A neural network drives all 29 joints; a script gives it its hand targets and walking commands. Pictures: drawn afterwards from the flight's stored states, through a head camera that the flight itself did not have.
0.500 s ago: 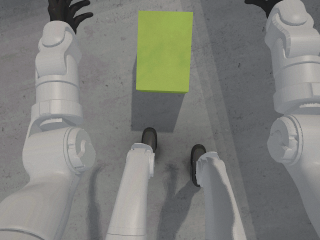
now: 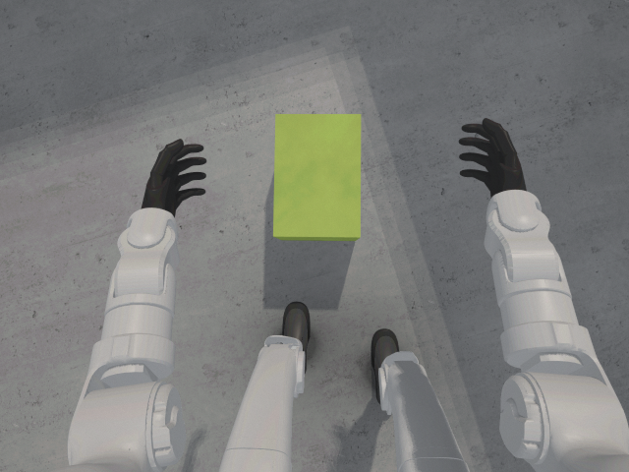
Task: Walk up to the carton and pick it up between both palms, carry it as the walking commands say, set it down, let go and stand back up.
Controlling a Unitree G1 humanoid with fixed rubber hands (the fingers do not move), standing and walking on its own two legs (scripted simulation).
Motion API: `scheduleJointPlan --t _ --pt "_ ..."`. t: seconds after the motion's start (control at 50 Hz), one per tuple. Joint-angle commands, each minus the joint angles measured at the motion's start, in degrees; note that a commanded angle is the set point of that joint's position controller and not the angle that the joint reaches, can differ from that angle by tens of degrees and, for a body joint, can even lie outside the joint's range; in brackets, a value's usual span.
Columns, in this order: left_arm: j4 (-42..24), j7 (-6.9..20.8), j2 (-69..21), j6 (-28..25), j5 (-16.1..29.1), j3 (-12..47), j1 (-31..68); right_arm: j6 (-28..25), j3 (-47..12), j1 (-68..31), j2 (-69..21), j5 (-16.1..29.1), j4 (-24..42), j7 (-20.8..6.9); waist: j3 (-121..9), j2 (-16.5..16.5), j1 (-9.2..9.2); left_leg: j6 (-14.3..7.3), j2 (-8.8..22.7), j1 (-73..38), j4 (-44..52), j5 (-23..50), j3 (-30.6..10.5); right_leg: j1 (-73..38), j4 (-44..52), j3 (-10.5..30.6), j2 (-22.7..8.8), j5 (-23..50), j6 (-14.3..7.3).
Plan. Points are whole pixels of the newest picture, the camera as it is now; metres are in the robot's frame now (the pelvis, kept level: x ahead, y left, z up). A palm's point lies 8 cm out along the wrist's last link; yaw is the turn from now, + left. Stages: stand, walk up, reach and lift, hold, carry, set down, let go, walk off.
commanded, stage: let go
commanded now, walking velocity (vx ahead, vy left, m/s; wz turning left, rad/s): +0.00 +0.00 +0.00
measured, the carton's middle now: (318, 182) +0.53 +0.07 -0.62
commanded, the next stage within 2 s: stand in 1.04 s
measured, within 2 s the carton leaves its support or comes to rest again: neither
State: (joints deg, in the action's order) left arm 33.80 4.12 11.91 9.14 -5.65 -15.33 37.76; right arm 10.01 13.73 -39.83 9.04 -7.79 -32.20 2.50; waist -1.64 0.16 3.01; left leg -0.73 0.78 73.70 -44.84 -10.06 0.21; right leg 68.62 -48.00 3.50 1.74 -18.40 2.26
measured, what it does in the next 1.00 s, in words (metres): rises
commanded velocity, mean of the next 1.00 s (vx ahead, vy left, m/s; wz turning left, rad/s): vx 0.00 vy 0.00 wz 0.00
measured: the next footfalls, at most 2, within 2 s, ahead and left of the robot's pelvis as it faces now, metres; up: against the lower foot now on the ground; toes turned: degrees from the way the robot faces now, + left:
none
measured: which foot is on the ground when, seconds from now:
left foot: down 0.00-1.00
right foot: down 0.00-1.00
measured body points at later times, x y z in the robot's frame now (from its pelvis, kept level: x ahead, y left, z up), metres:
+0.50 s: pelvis +0.04 +0.00 +0.06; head +0.13 +0.01 +0.50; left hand +0.22 +0.24 -0.03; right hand +0.27 -0.21 -0.02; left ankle +0.07 +0.11 -0.67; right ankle +0.01 -0.14 -0.67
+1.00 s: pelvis +0.06 -0.01 +0.07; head +0.07 -0.01 +0.52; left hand +0.23 +0.22 -0.01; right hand +0.24 -0.24 -0.01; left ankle +0.07 +0.11 -0.67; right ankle +0.01 -0.14 -0.67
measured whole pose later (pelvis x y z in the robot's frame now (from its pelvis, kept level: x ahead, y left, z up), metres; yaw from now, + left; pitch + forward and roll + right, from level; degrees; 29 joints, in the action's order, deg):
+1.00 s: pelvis +0.06 -0.01 +0.07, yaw +1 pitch -5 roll +2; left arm 22.8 3.3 11.0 9.8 -2.5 -2.3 -12.7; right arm 6.7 3.2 12.9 10.9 -1.2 -24.7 -3.8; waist 5.8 1.7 0.0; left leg 0.4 -1.0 6.7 -24.1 -12.5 0.5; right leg 1.3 -26.2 3.5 -0.8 -20.0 0.2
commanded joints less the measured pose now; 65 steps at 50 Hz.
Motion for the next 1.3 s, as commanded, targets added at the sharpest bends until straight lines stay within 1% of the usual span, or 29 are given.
scheduleJointPlan --t 0.0,0.04,0.08,0.14,0.18,0.24,0.38,0.46,0.54,0.66,0.7,0.84,0.94,1.02,1.04,1.06,1.08,1.1,1.12,1.16,1.18,1.2,1.24,1.28 --pt "-7.0 0.7 6.6 -2.0 1.6 1.0 -0.5 -2.4 -0.9 -3.2 5.5 1.6 7.2 -0.5 -51.0 1.1 0.33 1.0 -2.5 -53.9 -1.7 29.8 -0.3 -14.7 6.3 -5.3 3.2 16.5 1.7" --pt "-5.7 1.0 6.3 -3.1 2.5 1.8 -3.3 -3.5 -1.4 -0.1 5.2 2.8 4.8 -1.2 -45.0 0.8 -0.10 1.0 -2.4 -51.6 0.2 23.7 0.1 -16.3 7.9 -5.1 2.6 13.2 1.3" --pt "-4.6 1.1 5.8 -4.2 3.1 2.7 -7.2 -4.6 -1.7 4.2 5.0 3.7 2.3 -1.9 -40.4 0.1 -0.30 1.0 -2.1 -51.3 2.1 19.1 0.3 -17.8 9.5 -4.7 2.0 10.5 0.8" --pt "-4.7 1.0 5.1 -5.6 3.5 3.9 -14.6 -6.2 -2.2 11.4 4.6 4.1 0.1 -2.9 -34.9 -1.0 -0.41 1.2 -2.0 -53.8 4.9 15.1 -0.1 -20.4 12.1 -4.5 1.4 7.5 0.0" --pt "-5.7 0.7 4.6 -6.4 3.8 5.0 -19.4 -7.2 -2.7 16.0 4.3 4.1 0.0 -3.3 -31.6 -1.3 -0.60 1.2 -2.0 -56.0 6.8 13.5 -0.5 -22.8 13.7 -4.4 1.2 6.2 -0.4" --pt "-8.3 0.3 4.2 -7.6 4.5 6.7 -26.4 -8.5 -3.7 22.2 4.4 4.2 2.0 -3.6 -27.4 -1.4 -0.84 1.2 -2.2 -60.3 9.5 12.5 -0.9 -27.8 16.1 -4.2 1.0 5.6 -0.7" --pt "-14.5 -0.7 4.8 -9.2 6.2 9.6 -39.7 -11.0 -6.9 36.1 5.9 5.9 6.5 -4.2 -17.1 -1.6 -1.25 1.6 -2.6 -70.6 15.6 14.3 -1.2 -40.1 22.2 -3.3 0.5 7.5 -1.5" --pt "-15.4 -0.6 4.6 -8.7 6.6 10.9 -44.9 -10.9 -8.2 42.6 6.8 6.7 8.4 -4.9 -10.2 -0.3 -1.69 1.8 -2.8 -74.1 18.5 14.2 -1.1 -45.6 25.6 -2.7 0.3 8.6 -1.6" --pt "-15.6 -0.5 4.4 -7.4 6.5 11.8 -47.7 -9.5 -8.9 46.3 6.7 6.9 9.2 -5.9 -3.8 0.6 -2.08 2.1 -3.2 -76.3 20.3 11.9 -0.8 -48.4 28.0 -2.6 0.3 7.6 -1.8" --pt "-15.7 -0.1 4.6 -4.4 5.0 11.8 -48.3 -6.6 -8.9 47.2 6.5 6.5 10.8 -6.8 3.1 0.3 -2.75 2.2 -3.7 -79.0 21.4 7.3 -0.5 -49.3 30.0 -2.6 -0.1 4.4 -2.1" --pt "-15.6 0.0 4.7 -3.5 4.5 11.6 -48.6 -5.7 -8.9 47.6 6.5 6.4 11.1 -6.9 4.3 0.3 -2.88 2.1 -3.9 -80.0 21.4 6.7 -0.3 -49.3 30.2 -2.6 -0.2 4.3 -2.1" --pt "-15.4 -0.1 4.4 -1.9 3.5 11.4 -49.0 -4.2 -8.8 49.0 6.8 6.2 12.3 -6.9 4.4 1.2 -2.89 1.7 -4.6 -82.6 21.1 10.0 0.5 -50.5 29.7 -2.7 -0.1 8.4 -1.8" --pt "-16.2 -1.1 4.5 0.0 3.1 11.1 -49.2 -4.2 -9.0 50.1 7.1 6.7 13.2 -6.2 3.5 1.9 -2.29 1.7 -4.9 -82.3 20.1 12.8 0.7 -51.2 28.6 -2.8 -0.2 12.2 -1.6" --pt "-17.0 -2.0 4.5 1.3 3.0 11.4 -49.3 -4.6 -9.4 51.3 6.8 6.9 13.3 -5.5 2.2 2.0 -2.22 1.9 -5.0 -81.1 19.1 14.1 0.7 -52.5 27.4 -2.7 -0.3 16.3 -1.3" --pt "-6.4 -3.9 8.7 -5.4 3.5 11.1 -52.6 -8.4 -8.4 55.9 11.7 4.1 2.7 -2.8 2.7 1.8 -3.27 3.5 3.6 -65.3 20.9 0.7 -1.8 -54.6 26.9 -1.1 -5.7 -1.7 0.0" --pt "-6.1 -5.0 8.4 -8.3 2.7 11.3 -54.6 -10.3 -8.4 56.9 12.8 4.4 2.2 -1.8 5.5 1.2 -2.68 4.0 3.9 -60.5 22.4 -7.3 -3.3 -53.9 28.3 1.8 -6.9 -8.3 0.0" --pt "-5.1 -5.3 7.8 -10.1 2.5 11.5 -53.3 -11.7 -8.8 55.8 11.6 4.8 0.8 -1.6 7.3 1.8 -2.95 4.1 3.7 -57.8 22.4 -8.6 -4.3 -51.6 28.7 3.6 -7.5 -11.0 -0.4" --pt "-4.4 -5.4 7.3 -11.4 2.6 11.8 -52.4 -12.9 -9.1 55.2 10.7 5.0 -0.6 -1.7 6.5 1.7 -3.18 3.7 3.8 -57.8 21.7 -6.6 -5.3 -51.1 28.5 4.6 -7.8 -10.0 -0.7" --pt "-3.7 -5.3 7.1 -12.4 2.9 11.9 -52.2 -13.7 -9.4 54.8 9.9 5.3 -1.7 -1.9 4.1 1.3 -3.20 3.2 4.0 -58.9 20.8 -2.9 -5.7 -51.6 27.5 4.5 -7.8 -6.4 -1.0" --pt "-2.2 -5.1 7.8 -13.7 3.4 11.8 -52.6 -14.8 -9.6 54.4 10.0 5.8 -3.4 -2.3 -2.6 0.3 -2.95 2.3 4.3 -60.9 18.5 6.5 -6.2 -55.2 24.5 4.2 -7.7 5.8 -1.2" --pt "-1.5 -5.1 8.2 -14.0 3.6 11.7 -53.2 -15.1 -9.6 54.8 10.3 6.0 -4.3 -2.2 -4.7 0.3 -2.80 1.9 4.4 -61.3 17.3 11.3 -6.2 -56.7 23.1 3.9 -7.6 12.0 -1.1" --pt "-0.8 -5.2 8.5 -14.1 3.8 11.7 -54.0 -15.2 -9.7 55.5 10.6 6.2 -5.2 -2.1 -6.0 0.6 -2.71 1.7 4.4 -61.6 16.2 14.6 -6.1 -57.7 22.0 3.4 -7.6 16.7 -1.0" --pt "0.5 -5.4 8.7 -13.8 4.1 11.8 -55.6 -15.0 -9.9 56.9 11.0 6.5 -6.8 -1.8 -6.6 0.9 -2.63 1.4 4.1 -61.5 14.8 16.9 -5.6 -58.5 20.8 2.6 -7.5 21.7 -0.9" --pt "1.4 -5.7 8.9 -13.3 4.3 12.1 -56.9 -14.5 -10.2 58.2 11.1 6.7 -8.1 -1.5 -5.8 1.2 -2.60 1.3 3.8 -60.7 13.9 16.6 -5.1 -58.6 20.2 2.0 -7.3 24.3 -1.0"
